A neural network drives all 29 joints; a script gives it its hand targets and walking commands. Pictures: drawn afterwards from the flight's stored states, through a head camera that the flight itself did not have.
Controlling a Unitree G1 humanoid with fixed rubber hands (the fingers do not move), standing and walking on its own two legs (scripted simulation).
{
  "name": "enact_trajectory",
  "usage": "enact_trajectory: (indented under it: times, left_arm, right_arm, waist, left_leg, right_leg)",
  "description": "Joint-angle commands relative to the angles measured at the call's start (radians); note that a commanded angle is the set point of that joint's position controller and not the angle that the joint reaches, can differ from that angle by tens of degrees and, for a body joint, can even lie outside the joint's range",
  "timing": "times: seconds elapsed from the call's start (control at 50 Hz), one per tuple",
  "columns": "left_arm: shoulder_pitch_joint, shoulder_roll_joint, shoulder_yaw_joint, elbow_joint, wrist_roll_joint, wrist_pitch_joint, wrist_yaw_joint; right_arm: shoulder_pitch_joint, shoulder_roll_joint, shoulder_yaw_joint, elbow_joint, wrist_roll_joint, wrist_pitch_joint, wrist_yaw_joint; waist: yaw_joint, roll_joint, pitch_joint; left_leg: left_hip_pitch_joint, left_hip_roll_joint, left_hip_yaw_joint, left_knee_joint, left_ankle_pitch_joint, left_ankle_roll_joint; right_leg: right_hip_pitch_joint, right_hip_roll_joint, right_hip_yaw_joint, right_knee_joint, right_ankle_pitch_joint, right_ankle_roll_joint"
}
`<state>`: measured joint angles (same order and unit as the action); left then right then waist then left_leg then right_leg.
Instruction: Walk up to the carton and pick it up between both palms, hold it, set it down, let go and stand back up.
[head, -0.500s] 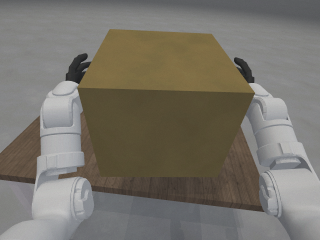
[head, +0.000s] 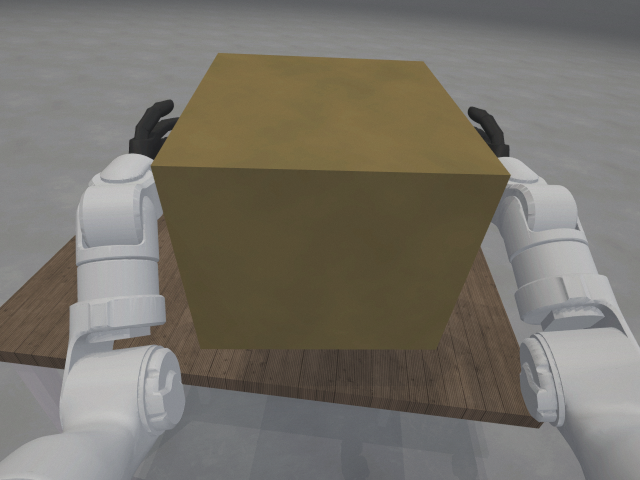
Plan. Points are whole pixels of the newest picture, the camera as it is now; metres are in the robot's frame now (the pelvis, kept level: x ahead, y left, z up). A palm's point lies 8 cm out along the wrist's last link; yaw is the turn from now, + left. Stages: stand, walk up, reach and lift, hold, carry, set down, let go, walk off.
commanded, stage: hold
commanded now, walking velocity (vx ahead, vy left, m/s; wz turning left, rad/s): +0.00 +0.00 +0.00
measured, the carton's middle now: (321, 193) +0.42 +0.00 +0.21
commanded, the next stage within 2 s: none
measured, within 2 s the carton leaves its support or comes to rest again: neither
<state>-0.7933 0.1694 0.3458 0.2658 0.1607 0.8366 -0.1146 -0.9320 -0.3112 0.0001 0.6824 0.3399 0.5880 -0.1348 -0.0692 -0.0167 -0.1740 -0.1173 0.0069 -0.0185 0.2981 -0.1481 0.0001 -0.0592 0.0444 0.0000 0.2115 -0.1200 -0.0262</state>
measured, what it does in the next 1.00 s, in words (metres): stands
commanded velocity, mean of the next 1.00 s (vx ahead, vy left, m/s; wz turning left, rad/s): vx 0.00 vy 0.00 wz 0.00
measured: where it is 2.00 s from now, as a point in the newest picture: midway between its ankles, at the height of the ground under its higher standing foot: outside the picture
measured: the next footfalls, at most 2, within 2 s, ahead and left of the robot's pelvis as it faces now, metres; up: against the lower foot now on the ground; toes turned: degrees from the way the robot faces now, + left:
none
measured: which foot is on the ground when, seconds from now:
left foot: down 0.00-1.00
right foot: down 0.00-1.00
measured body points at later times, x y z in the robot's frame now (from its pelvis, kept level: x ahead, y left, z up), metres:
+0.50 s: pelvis +0.00 +0.00 +0.00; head -0.08 +0.01 +0.44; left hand +0.37 +0.19 +0.28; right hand +0.38 -0.20 +0.28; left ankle +0.01 +0.12 -0.75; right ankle +0.00 -0.10 -0.75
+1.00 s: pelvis +0.00 +0.00 +0.00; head -0.08 +0.01 +0.44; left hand +0.38 +0.19 +0.27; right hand +0.38 -0.20 +0.28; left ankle +0.01 +0.12 -0.75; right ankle +0.00 -0.10 -0.75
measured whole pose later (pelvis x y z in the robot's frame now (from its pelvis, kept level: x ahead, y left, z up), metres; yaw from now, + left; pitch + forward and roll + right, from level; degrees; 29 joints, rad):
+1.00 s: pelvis +0.00 +0.00 +0.00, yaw +0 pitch -2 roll -1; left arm -0.82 0.17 0.35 0.29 0.18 0.84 -0.13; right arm -0.95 -0.31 -0.01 0.69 0.33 0.60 -0.13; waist -0.07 -0.01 -0.17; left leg -0.12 0.01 -0.02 0.30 -0.15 0.00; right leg -0.06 0.04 0.00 0.21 -0.12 -0.03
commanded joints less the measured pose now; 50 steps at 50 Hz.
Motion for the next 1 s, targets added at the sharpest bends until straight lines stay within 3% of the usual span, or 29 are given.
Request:
enact_trajectory:
  times: [0.0,0.06,0.14,0.18,0.22,0.28,0.4,0.5,0.54,0.58,0.6,0.66,0.74,0.82,0.86,0.98]
  left_arm:
    - [-0.596,-0.459,-0.396,-0.160,-0.160,-0.042,-0.138]
    - [-0.566,-0.464,-0.407,-0.205,-0.160,-0.033,-0.140]
    - [-0.564,-0.457,-0.391,-0.192,-0.162,-0.027,-0.141]
    - [-0.566,-0.444,-0.369,-0.151,-0.155,-0.028,-0.146]
    - [-0.585,-0.460,-0.402,-0.200,-0.165,-0.039,-0.145]
    - [-0.599,-0.470,-0.410,-0.208,-0.170,-0.044,-0.139]
    - [-0.587,-0.472,-0.403,-0.164,-0.169,-0.037,-0.145]
    - [-0.592,-0.448,-0.367,-0.108,-0.156,-0.044,-0.153]
    - [-0.585,-0.447,-0.345,-0.072,-0.142,-0.036,-0.160]
    - [-0.634,-0.456,-0.363,-0.108,-0.148,-0.048,-0.158]
    - [-0.647,-0.463,-0.385,-0.139,-0.164,-0.054,-0.155]
    - [-0.673,-0.479,-0.406,-0.169,-0.183,-0.062,-0.142]
    - [-0.615,-0.466,-0.375,-0.106,-0.164,-0.048,-0.147]
    - [-0.615,-0.470,-0.381,-0.087,-0.158,-0.046,-0.150]
    - [-0.635,-0.461,-0.373,-0.082,-0.160,-0.051,-0.149]
    - [-0.650,-0.470,-0.381,-0.106,-0.168,-0.060,-0.142]
  right_arm:
    - [-0.667,0.566,0.206,-0.346,0.154,-0.031,0.134]
    - [-0.639,0.546,0.205,-0.362,0.157,-0.031,0.132]
    - [-0.655,0.549,0.205,-0.381,0.153,-0.024,0.138]
    - [-0.669,0.560,0.203,-0.377,0.132,-0.023,0.136]
    - [-0.661,0.571,0.215,-0.388,0.134,-0.026,0.136]
    - [-0.682,0.592,0.234,-0.421,0.146,-0.034,0.135]
    - [-0.673,0.576,0.213,-0.368,0.128,-0.027,0.136]
    - [-0.696,0.584,0.204,-0.340,0.133,-0.023,0.137]
    - [-0.700,0.567,0.202,-0.314,0.125,-0.021,0.134]
    - [-0.701,0.585,0.194,-0.304,0.131,-0.024,0.137]
    - [-0.692,0.585,0.194,-0.299,0.131,-0.025,0.137]
    - [-0.691,0.577,0.179,-0.323,0.131,-0.035,0.144]
    - [-0.689,0.562,0.180,-0.317,0.120,-0.034,0.139]
    - [-0.713,0.569,0.187,-0.332,0.123,-0.038,0.142]
    - [-0.698,0.558,0.172,-0.285,0.112,-0.035,0.144]
    - [-0.721,0.580,0.195,-0.314,0.130,-0.036,0.149]
  waist:
    - [-0.006,0.053,-0.243]
    - [-0.008,0.054,-0.258]
    - [-0.010,0.046,-0.246]
    - [-0.005,0.000,-0.240]
    - [-0.008,0.036,-0.265]
    - [0.004,0.021,-0.303]
    - [-0.014,0.026,-0.275]
    - [0.001,0.001,-0.232]
    - [0.001,0.010,-0.212]
    - [0.006,0.046,-0.239]
    - [-0.011,0.053,-0.256]
    - [-0.017,0.081,-0.292]
    - [-0.007,0.022,-0.258]
    - [-0.006,0.038,-0.224]
    - [-0.015,0.048,-0.209]
    - [-0.002,0.024,-0.267]
  left_leg:
    - [0.061,-0.031,0.007,-0.008,0.226,-0.026]
    - [0.080,-0.022,-0.001,-0.003,0.282,-0.036]
    - [0.069,-0.028,0.011,-0.016,0.212,-0.027]
    - [0.046,-0.035,0.011,-0.026,0.155,-0.012]
    - [0.056,-0.027,0.008,-0.014,0.201,-0.017]
    - [0.067,-0.031,0.006,-0.009,0.222,-0.012]
    - [0.062,-0.028,0.004,-0.021,0.183,-0.013]
    - [0.030,-0.027,0.009,-0.029,0.155,-0.002]
    - [0.032,-0.027,0.012,-0.030,0.132,-0.001]
    - [0.031,-0.033,0.014,-0.038,0.133,-0.004]
    - [0.050,-0.025,0.006,-0.024,0.151,-0.012]
    - [0.089,-0.017,0.003,-0.005,0.208,-0.028]
    - [0.052,-0.020,0.001,-0.020,0.177,-0.013]
    - [0.036,-0.027,0.008,-0.021,0.155,-0.011]
    - [0.048,-0.023,0.003,-0.027,0.139,-0.017]
    - [0.055,-0.023,0.003,-0.022,0.157,-0.006]
  right_leg:
    - [0.116,0.012,0.023,0.008,0.229,0.017]
    - [0.133,0.018,0.016,0.015,0.261,0.016]
    - [0.129,0.016,0.026,0.001,0.206,0.017]
    - [0.117,0.008,0.018,0.001,0.189,0.031]
    - [0.127,0.010,0.016,0.016,0.220,0.025]
    - [0.129,0.010,0.024,0.017,0.246,0.025]
    - [0.114,0.005,0.020,0.007,0.213,0.023]
    - [0.103,0.004,0.029,0.003,0.204,0.029]
    - [0.099,0.001,0.026,0.000,0.188,0.030]
    - [0.098,0.003,0.030,-0.003,0.170,0.026]
    - [0.087,0.001,0.028,0.005,0.173,0.023]
    - [0.064,0.012,0.015,0.003,0.180,0.018]
    - [0.105,0.012,0.014,0.001,0.190,0.020]
    - [0.091,0.004,0.016,-0.002,0.161,0.021]
    - [0.065,0.007,0.010,-0.007,0.137,0.014]
    - [0.082,0.010,0.023,0.000,0.160,0.019]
